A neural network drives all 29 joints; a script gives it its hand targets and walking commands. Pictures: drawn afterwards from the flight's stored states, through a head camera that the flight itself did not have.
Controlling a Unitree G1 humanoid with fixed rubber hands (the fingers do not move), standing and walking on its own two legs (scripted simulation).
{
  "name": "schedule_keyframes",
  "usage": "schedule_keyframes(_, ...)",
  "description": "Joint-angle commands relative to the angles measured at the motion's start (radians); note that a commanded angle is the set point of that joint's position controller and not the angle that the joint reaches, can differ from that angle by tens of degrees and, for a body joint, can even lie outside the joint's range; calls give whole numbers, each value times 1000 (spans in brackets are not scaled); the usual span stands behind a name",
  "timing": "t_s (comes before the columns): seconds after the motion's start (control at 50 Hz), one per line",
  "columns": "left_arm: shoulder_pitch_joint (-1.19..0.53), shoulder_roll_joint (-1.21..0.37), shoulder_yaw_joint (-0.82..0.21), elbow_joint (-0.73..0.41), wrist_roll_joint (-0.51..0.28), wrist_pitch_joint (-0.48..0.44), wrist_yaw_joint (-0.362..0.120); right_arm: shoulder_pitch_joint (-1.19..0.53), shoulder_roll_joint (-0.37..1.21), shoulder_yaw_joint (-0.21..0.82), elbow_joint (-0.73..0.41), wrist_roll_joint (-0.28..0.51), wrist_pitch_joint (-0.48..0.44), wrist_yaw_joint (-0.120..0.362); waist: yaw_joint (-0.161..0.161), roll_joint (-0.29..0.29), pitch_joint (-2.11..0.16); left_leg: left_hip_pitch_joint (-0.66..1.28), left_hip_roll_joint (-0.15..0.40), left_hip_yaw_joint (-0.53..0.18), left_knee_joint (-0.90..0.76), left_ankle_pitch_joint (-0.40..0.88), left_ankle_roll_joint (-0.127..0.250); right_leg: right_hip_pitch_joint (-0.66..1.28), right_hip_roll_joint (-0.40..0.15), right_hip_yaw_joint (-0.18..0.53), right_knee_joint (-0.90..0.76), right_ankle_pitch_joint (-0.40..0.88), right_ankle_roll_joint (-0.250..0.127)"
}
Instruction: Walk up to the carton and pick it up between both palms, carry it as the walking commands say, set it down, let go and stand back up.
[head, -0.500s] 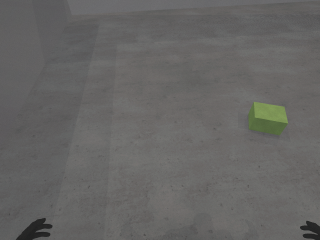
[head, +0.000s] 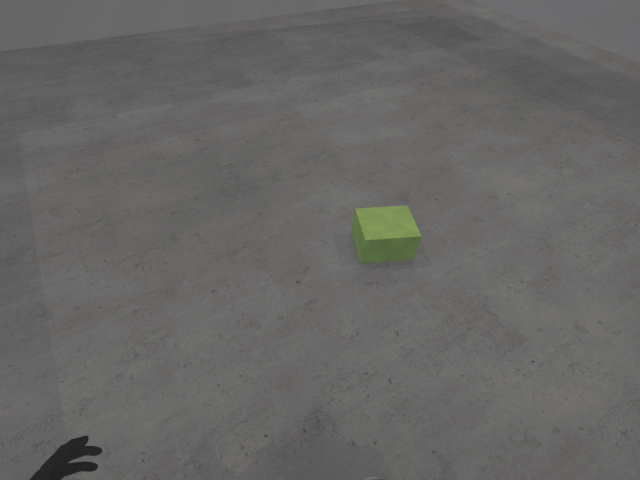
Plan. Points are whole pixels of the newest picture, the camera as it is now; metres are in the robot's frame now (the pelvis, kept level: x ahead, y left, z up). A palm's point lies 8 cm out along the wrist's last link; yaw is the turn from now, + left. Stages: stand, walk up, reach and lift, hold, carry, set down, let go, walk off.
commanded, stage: walk up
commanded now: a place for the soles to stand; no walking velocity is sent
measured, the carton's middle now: (384, 234) +1.21 -0.39 -0.70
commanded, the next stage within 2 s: none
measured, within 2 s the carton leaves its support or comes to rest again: neither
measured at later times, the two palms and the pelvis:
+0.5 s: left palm (135, 350) +0.36 +0.28 -0.10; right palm (574, 393) +0.26 -0.39 -0.08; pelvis +0.23 -0.04 -0.02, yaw -12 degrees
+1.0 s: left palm (224, 221) +0.61 +0.16 -0.06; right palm (577, 320) +0.39 -0.48 -0.09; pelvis +0.42 -0.14 -0.01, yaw -17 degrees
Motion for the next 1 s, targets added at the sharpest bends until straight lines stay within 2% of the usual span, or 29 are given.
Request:
schedule_keyframes(0.0, -170, 111, 25, -96, 1, -23, -12, 47, -231, -58, -40, -3, -11, 2, -38, 195, 105, 55, 231, -163, -247, 104, 174, -91, -28, -52, -176, 13, -14)
schedule_keyframes(0.08, -199, 87, 17, -79, -4, -24, -13, 36, -249, -57, -42, 7, 10, 6, -22, 226, 48, 49, 227, -74, -160, 277, 160, 100, 35, -159, -305, 29, -52)
schedule_keyframes(0.12, -82, 110, 33, -40, -6, -23, 2, 5, -231, -46, -50, 16, 20, 2, 64, 167, -17, -55, 212, -9, 36, 444, 132, 378, 82, -195, -393, 51, -86)
schedule_keyframes(0.14, 73, 165, 56, -4, -6, -27, 20, 7, -182, -27, -56, 14, 26, -1, 151, 36, -93, -167, 153, 18, 311, 464, 102, 606, 97, -154, -431, -16, -125)
schedule_keyframes(0.16, 209, 274, 97, -6, 0, -31, 44, -7, -108, 6, -106, 30, 19, 0, 246, -202, -161, -512, 39, 12, 659, 155, 41, 824, -160, 284, -511, -209, -236)
schedule_keyframes(0.18, 173, 314, 97, -34, -18, -33, 57, -14, -147, 9, -112, 48, 14, -2, 196, -153, -182, -626, -6, -143, 786, -166, 34, 788, -308, 558, -577, -110, -327)
schedule_keyframes(0.2, 125, 277, 90, -50, -32, -32, 66, -43, -187, -1, -98, 51, 17, -2, 170, -14, -137, -598, 62, -217, 791, -130, 43, 713, -305, 456, -550, -3, -338)
schedule_keyframes(0.22, 90, 234, 75, -66, -34, -35, 73, -29, -182, -2, -89, 42, 13, 1, 137, 23, -84, -563, 75, -226, 715, -91, 35, 620, -261, 371, -545, 91, -310)
schedule_keyframes(0.26, 12, 187, 59, -81, -25, -47, 78, 47, -159, -2, -42, 24, 17, 8, 71, -22, -10, -437, 86, -207, 519, -81, 13, 416, -156, 187, -518, 224, -240)
schedule_keyframes(0.28, 13, 184, 55, -87, -20, -53, 75, 72, -144, -3, -29, 18, 20, 18, 63, -56, -4, -382, 63, -177, 459, -92, 4, 350, -127, 146, -511, 260, -244)
schedule_keyframes(0.32, 38, 191, 49, -96, -10, -65, 69, 46, -122, -5, -41, 15, 24, 30, 70, -93, 12, -333, 40, -150, 353, -63, -1, 266, -140, 165, -542, 197, -265)
schedule_keyframes(0.36, 33, 197, 41, -107, -7, -70, 63, 6, -103, -6, -49, 13, 21, 39, 70, -115, 25, -238, 20, -135, 259, 33, 7, 174, -136, 171, -561, 67, -249)
schedule_keyframes(0.42, -19, 179, 22, -122, -8, -65, 61, 61, -120, -28, -25, 6, 7, 44, 0, -66, 33, 53, -39, -108, 138, 134, 26, -54, -86, 144, -463, -268, -190)
schedule_keyframes(0.44, -17, 136, 3, -129, -4, -67, 62, 143, -156, -45, -4, 0, 1, 35, -51, 22, 18, 220, -45, -142, 104, 53, 50, -172, -38, 119, -307, -243, -158)
schedule_keyframes(0.46, 1, 56, -18, -141, -6, -74, 69, 264, -229, -72, 8, -14, -11, 20, -123, 250, -25, 330, 159, -468, -67, -237, 97, -284, 88, 37, 75, -171, -99)
schedule_keyframes(0.48, 34, 86, -7, -141, -19, -72, 84, 237, -307, -81, -30, -5, -12, 10, -88, 268, -15, 247, 432, -916, -294, -435, 211, -375, 142, 70, 298, -233, -53)
schedule_keyframes(0.5, 61, 172, 8, -114, -13, -66, 91, 107, -286, -82, -61, 32, -7, 10, -30, 127, 13, 152, 435, -857, -284, -499, 266, -337, 62, 155, 374, -150, -44)
schedule_keyframes(0.54, 105, 186, 18, -67, -14, -71, 82, 0, -206, -54, -87, 26, -2, 9, 34, 134, 87, 24, 335, -595, -250, -359, 254, -283, -13, 120, 288, -88, -26)
schedule_keyframes(0.6, 106, 137, 27, -45, -14, -61, 53, -2, -194, -42, -90, 11, -4, 18, 33, 209, 101, -94, 259, -327, -235, -62, 229, -119, -36, 25, 51, -71, -12)
schedule_keyframes(0.66, 34, 109, 24, -53, -6, -60, 31, 3, -213, -46, -98, 11, -9, 28, 21, 233, 89, -114, 227, -223, -219, -44, 214, -5, -26, -61, -152, -23, -20)
schedule_keyframes(0.72, 16, 100, 27, -43, -2, -65, 25, -18, -216, -40, -99, 22, 3, 34, 36, 230, 61, -111, 214, -197, -174, -1, 188, 110, 24, -140, -265, 60, -37)
schedule_keyframes(0.76, 60, 106, 35, -24, 0, -70, 33, -27, -195, -29, -96, 27, 15, 33, 77, 170, 22, -158, 192, -154, -37, 81, 157, 284, 64, -174, -344, 80, -52)
schedule_keyframes(0.78, 135, 136, 51, -5, -1, -73, 44, -12, -160, -13, -96, 26, 17, 28, 121, 79, -23, -212, 159, -116, 142, 192, 131, 433, 85, -153, -376, 24, -70)
schedule_keyframes(0.8, 263, 211, 79, 10, 1, -79, 61, -11, -102, 10, -118, 31, 14, 25, 201, -120, -90, -377, 75, -65, 477, 178, 82, 604, -57, 99, -484, -164, -138)
schedule_keyframes(0.82, 287, 297, 91, -18, -5, -85, 75, -29, -90, 24, -145, 42, 17, 20, 203, -218, -104, -606, -46, -129, 653, -191, 53, 636, -327, 602, -655, -287, -247)
schedule_keyframes(0.84, 215, 295, 86, -34, -17, -86, 80, -47, -160, 6, -109, 49, 34, 10, 167, -54, -73, -599, 10, -269, 728, -174, 61, 579, -346, 561, -620, -266, -289)
schedule_keyframes(0.86, 180, 259, 78, -41, -19, -87, 88, -38, -166, 2, -95, 47, 35, 11, 145, -4, -27, -583, 32, -288, 708, -125, 61, 516, -315, 463, -603, -180, -294)
schedule_keyframes(0.92, 99, 188, 55, -56, -13, -91, 93, 46, -143, -1, -32, 24, 31, 28, 82, -61, 28, -438, 61, -232, 486, -56, 22, 333, -188, 185, -582, 71, -239)
schedule_keyframes(0.98, 133, 201, 50, -65, -7, -100, 84, -7, -104, 0, -44, 18, 37, 49, 95, -94, 38, -371, 42, -187, 351, -26, 9, 271, -195, 137, -594, 106, -259)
